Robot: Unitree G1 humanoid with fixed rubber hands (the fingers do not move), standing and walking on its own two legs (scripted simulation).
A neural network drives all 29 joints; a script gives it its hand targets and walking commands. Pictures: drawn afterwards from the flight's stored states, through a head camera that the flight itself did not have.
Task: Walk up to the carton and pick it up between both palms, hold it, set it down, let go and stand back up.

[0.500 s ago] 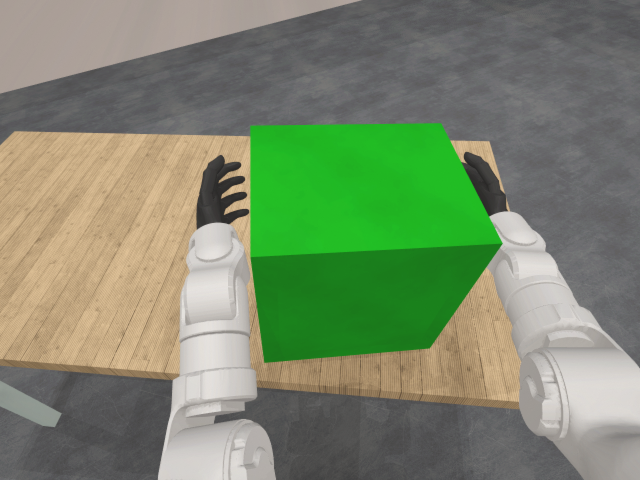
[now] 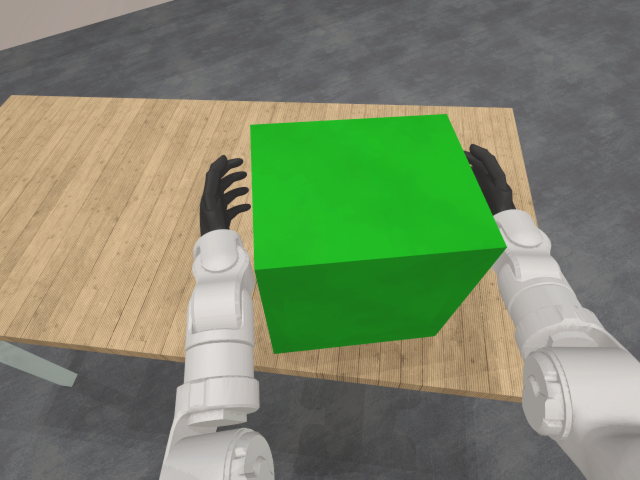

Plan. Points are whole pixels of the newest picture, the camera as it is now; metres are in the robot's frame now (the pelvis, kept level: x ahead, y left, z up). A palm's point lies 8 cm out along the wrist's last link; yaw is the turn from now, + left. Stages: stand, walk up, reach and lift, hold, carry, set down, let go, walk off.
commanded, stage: set down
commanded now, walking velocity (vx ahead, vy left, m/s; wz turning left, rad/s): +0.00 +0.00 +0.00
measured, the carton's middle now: (353, 243) +0.40 +0.02 +0.01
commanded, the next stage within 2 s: none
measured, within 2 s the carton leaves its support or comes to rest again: rests again in 1.80 s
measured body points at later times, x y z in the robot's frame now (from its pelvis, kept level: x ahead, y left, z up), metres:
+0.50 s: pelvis -0.02 +0.01 +0.00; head +0.04 +0.00 +0.45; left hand +0.35 +0.20 +0.09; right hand +0.43 -0.14 +0.07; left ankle -0.02 +0.17 -0.75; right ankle -0.03 -0.09 -0.75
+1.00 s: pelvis -0.01 +0.01 +0.00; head +0.04 +0.00 +0.45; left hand +0.36 +0.20 +0.08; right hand +0.44 -0.14 +0.06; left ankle -0.02 +0.17 -0.75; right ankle -0.03 -0.09 -0.75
